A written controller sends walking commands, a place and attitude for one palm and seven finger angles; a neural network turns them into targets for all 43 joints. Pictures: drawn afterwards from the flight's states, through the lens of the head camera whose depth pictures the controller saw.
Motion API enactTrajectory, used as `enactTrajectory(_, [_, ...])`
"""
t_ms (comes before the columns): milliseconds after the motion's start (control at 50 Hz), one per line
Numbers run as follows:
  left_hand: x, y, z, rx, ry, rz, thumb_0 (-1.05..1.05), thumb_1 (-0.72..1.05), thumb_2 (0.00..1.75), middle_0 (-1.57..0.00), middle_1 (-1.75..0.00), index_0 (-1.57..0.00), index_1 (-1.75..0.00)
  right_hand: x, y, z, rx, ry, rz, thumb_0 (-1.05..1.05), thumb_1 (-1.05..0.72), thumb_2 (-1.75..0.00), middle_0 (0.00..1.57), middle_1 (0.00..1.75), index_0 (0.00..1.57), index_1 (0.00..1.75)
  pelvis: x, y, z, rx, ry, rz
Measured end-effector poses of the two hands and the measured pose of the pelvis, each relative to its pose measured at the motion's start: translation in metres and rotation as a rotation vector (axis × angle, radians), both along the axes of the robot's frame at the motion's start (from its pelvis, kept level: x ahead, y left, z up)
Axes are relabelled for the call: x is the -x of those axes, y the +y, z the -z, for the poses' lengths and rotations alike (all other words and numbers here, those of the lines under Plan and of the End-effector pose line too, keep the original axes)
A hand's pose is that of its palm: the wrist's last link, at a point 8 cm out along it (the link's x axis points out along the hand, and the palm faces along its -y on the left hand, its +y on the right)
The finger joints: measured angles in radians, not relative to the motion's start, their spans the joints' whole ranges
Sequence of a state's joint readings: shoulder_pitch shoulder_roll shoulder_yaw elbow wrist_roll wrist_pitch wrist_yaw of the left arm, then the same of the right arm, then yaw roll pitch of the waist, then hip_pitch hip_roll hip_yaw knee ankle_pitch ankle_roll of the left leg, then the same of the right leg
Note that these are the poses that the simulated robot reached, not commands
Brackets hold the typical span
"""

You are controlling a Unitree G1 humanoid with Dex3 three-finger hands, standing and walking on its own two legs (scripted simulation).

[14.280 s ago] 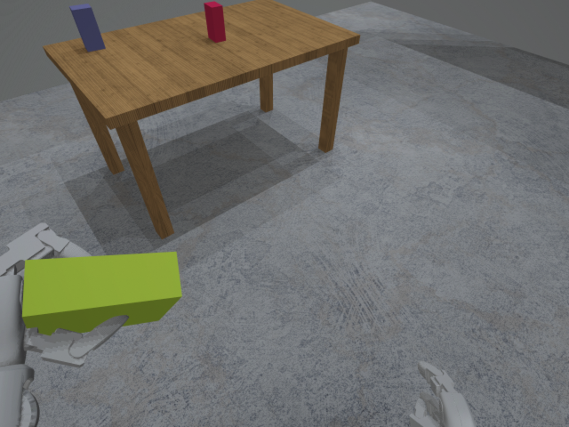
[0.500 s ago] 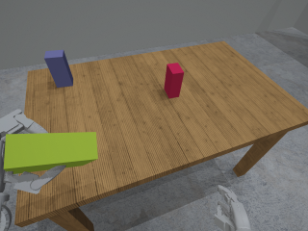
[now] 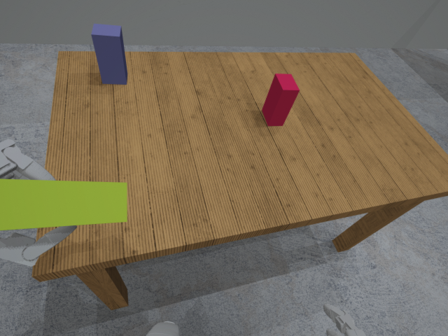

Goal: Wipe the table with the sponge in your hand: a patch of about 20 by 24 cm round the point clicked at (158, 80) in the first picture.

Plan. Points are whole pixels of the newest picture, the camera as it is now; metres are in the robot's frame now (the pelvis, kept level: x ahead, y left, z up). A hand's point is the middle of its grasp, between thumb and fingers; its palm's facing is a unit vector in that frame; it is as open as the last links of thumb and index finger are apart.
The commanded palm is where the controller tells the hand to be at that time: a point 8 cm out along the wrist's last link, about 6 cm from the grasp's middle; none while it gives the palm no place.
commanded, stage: come to a stop and stand still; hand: left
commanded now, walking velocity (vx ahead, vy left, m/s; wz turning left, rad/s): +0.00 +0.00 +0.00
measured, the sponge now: (77, 206) +0.24 +0.24 +0.12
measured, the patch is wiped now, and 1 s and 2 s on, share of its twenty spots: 0.00 0.00 0.00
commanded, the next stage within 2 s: look again from close up in 1.06 s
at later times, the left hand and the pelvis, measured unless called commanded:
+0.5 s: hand (36, 214) +0.21 +0.26 +0.17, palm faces +0.33 -0.87 -0.36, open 9.1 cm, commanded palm +0.15 +0.29 +0.19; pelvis -0.02 +0.02 +0.01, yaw -3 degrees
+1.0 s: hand (83, 220) +0.21 +0.21 +0.16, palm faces +0.26 -0.87 -0.42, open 9.1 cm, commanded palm +0.16 +0.25 +0.19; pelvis -0.02 -0.02 +0.01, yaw -3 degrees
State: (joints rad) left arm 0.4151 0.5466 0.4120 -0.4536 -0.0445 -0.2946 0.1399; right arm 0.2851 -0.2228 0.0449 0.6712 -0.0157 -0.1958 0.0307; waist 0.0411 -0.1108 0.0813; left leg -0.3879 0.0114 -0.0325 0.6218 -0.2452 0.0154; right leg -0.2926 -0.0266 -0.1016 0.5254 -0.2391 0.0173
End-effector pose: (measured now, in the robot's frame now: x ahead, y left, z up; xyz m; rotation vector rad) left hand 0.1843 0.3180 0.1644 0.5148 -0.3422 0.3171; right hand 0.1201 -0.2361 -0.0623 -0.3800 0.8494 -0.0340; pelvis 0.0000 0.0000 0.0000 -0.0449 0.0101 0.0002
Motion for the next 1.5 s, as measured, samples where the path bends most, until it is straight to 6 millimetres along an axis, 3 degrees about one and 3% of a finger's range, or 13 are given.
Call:
enactTrajectory(60, [0.004,0.006,-0.011,0.025,-0.085,-0.006,-0.02,-0.41,1.02,-0.83,-1.36,-0.85,-1.35,-0.007,0.018,-0.003,-0.023,-0.037,-0.032,0.01,-0.91,-0.89,0.2,0.3,0.2,0.3,0.002,0.01,0.0,0.001,-0.006,0.003])
enactTrajectory(140, [0.007,-0.001,-0.021,0.045,-0.146,0.05,-0.02,-0.41,1.02,-0.83,-1.37,-0.85,-1.35,-0.021,0.042,-0.008,-0.06,-0.107,-0.051,0.01,-0.91,-0.89,0.2,0.3,0.2,0.3,0.007,0.021,-0.001,-0.007,-0.013,0.018])
enactTrajectory(300, [0.001,0.004,-0.015,0.034,-0.074,0.065,-0.02,-0.41,1.02,-0.83,-1.37,-0.85,-1.36,-0.037,0.066,-0.02,-0.111,-0.205,-0.03,0.01,-0.9,-0.89,0.21,0.3,0.2,0.3,0.02,0.028,-0.004,-0.015,-0.02,0.043])
enactTrajectory(500, [0.015,-0.018,-0.013,0.064,-0.017,0.063,-0.02,-0.41,1.03,-0.83,-1.37,-0.85,-1.36,-0.024,0.041,-0.02,-0.085,-0.194,0.004,0.01,-0.9,-0.89,0.2,0.3,0.2,0.3,0.023,0.018,-0.006,-0.019,-0.036,0.046])
enactTrajectory(800, [0.007,-0.062,-0.019,0.047,0.052,0.113,-0.02,-0.41,1.03,-0.82,-1.37,-0.85,-1.36,-0.006,-0.01,-0.019,-0.078,-0.223,0.12,0.01,-0.91,-0.89,0.2,0.3,0.2,0.3,0.022,-0.01,-0.009,-0.017,-0.049,0.055])
enactTrajectory(920, [0.009,-0.067,-0.019,0.033,0.084,0.111,-0.02,-0.41,1.03,-0.82,-1.37,-0.85,-1.36,-0.004,-0.02,-0.016,-0.076,-0.214,0.142,0.01,-0.91,-0.89,0.2,0.3,0.2,0.3,0.021,-0.017,-0.009,-0.016,-0.044,0.056])
enactTrajectory(1100, [0.008,-0.064,-0.01,0.069,0.119,0.073,-0.02,-0.41,1.03,-0.82,-1.38,-0.84,-1.37,-0.009,-0.019,-0.013,-0.075,-0.198,0.13,0.01,-0.91,-0.89,0.2,0.3,0.2,0.3,0.016,-0.018,-0.01,-0.016,-0.039,0.055])
enactTrajectory(1500, [-0.001,-0.049,-0.012,0.08,0.101,0.079,-0.01,-0.41,1.03,-0.82,-1.38,-0.84,-1.37,-0.037,0.01,-0.022,-0.094,-0.231,0.084,0.01,-0.91,-0.89,0.2,0.3,0.2,0.3,0.007,-0.003,-0.012,-0.02,-0.038,0.054])
